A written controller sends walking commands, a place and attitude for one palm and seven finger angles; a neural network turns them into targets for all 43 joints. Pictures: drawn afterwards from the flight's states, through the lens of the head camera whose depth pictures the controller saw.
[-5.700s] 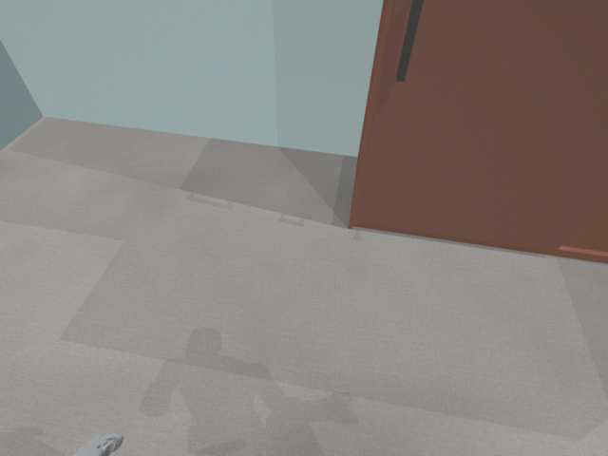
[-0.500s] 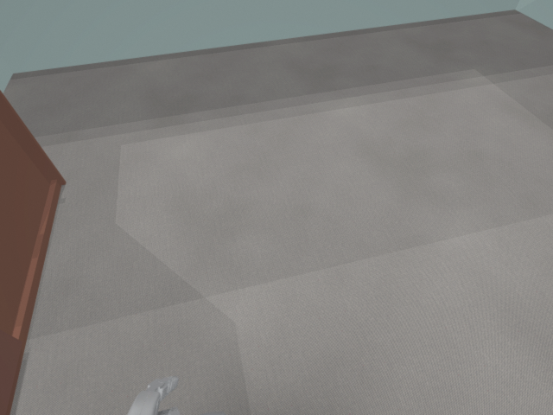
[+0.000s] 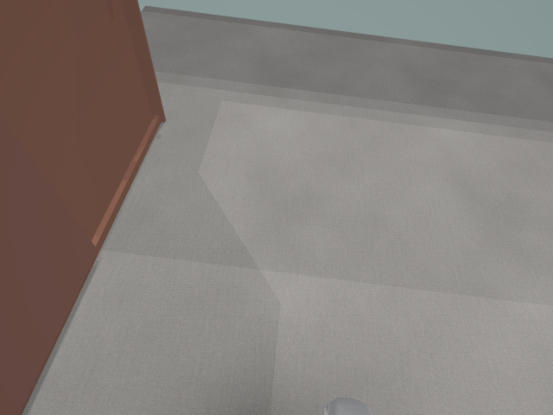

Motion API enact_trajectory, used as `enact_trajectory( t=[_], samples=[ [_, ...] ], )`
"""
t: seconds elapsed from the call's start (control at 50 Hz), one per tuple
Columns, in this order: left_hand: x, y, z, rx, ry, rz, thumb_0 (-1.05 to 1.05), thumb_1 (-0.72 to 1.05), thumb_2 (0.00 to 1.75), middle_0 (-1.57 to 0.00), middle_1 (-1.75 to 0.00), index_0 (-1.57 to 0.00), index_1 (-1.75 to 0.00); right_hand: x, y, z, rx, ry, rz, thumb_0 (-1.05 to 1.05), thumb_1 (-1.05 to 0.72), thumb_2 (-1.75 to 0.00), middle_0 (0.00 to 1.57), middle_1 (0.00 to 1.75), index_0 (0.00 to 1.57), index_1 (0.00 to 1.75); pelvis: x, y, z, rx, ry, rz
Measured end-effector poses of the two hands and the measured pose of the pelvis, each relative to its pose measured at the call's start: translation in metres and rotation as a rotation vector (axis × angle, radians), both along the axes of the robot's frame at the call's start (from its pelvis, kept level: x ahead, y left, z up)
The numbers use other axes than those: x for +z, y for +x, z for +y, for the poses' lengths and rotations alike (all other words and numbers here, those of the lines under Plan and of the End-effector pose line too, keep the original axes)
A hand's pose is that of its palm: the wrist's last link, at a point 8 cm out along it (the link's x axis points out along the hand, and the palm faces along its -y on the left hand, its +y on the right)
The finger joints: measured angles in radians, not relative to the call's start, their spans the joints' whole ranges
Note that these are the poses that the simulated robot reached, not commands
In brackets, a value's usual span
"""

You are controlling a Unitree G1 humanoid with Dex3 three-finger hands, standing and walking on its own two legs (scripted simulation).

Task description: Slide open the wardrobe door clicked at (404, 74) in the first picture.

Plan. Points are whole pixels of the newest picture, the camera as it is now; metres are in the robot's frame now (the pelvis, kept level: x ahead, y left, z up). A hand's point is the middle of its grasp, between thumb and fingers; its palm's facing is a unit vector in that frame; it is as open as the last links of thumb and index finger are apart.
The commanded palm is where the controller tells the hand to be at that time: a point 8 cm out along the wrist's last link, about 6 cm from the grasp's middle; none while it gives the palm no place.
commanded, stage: turn to face it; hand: left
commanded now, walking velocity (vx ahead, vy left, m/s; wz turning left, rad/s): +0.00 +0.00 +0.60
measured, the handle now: out of the picture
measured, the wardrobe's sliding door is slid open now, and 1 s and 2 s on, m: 0.00 0.00 0.00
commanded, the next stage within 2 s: none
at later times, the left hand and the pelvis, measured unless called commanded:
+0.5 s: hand out of the picture -0.01 +0.14 -0.14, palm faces +0.32 -0.89 -0.31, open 7.4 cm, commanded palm none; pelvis -0.03 -0.08 +0.00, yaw +18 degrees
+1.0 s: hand out of the picture -0.16 +0.16 -0.18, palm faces +0.63 -0.73 -0.26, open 7.4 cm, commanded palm none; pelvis -0.05 -0.04 -0.01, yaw +38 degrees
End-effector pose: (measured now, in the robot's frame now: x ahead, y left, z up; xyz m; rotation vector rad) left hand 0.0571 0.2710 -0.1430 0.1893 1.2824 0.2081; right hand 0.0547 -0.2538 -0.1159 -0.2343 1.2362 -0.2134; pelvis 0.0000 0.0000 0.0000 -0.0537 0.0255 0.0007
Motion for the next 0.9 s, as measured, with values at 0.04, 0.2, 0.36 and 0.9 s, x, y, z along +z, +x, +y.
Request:
enact_trajectory(
  t=[0.04, 0.2, 0.36, 0.9],
  samples=[
    [0.003, -0.005, 0.002, 0.022, 0.007, -0.008, 0.01, 0.91, 0.9, -0.19, -0.3, -0.2, -0.3, 0.0, 0.003, 0.002, 0.018, 0.009, -0.002, 0.01, -0.91, -0.9, 0.2, 0.3, 0.2, 0.3, 0.001, -0.001, -0.001, 0.023, 0.001, 0.002],
    [0.01, -0.013, -0.017, 0.081, 0.014, -0.072, 0.01, 0.91, 0.9, -0.19, -0.3, -0.2, -0.3, -0.007, 0.012, -0.009, 0.086, 0.04, -0.004, 0.01, -0.91, -0.9, 0.2, 0.3, 0.2, 0.3, 0.0, -0.011, -0.018, 0.119, 0.016, 0.002],
    [0.021, -0.032, -0.06, 0.143, 0.048, -0.153, 0.0, 0.91, 0.9, -0.2, -0.3, -0.2, -0.3, -0.031, 0.018, -0.046, 0.156, 0.076, 0.01, 0.01, -0.91, -0.9, 0.2, 0.3, 0.2, 0.3, -0.01, -0.025, -0.056, 0.217, 0.056, 0.004],
    [-0.014, -0.245, -0.102, 0.629, -0.03, 0.075, 0.0, 0.9, 0.9, -0.2, -0.3, -0.2, -0.3, -0.02, 0.141, 0.06, 0.693, 0.056, -0.078, 0.01, -0.91, -0.9, 0.2, 0.3, 0.19, 0.3, -0.02, -0.049, -0.049, 0.606, 0.072, 0.012]
  ],
)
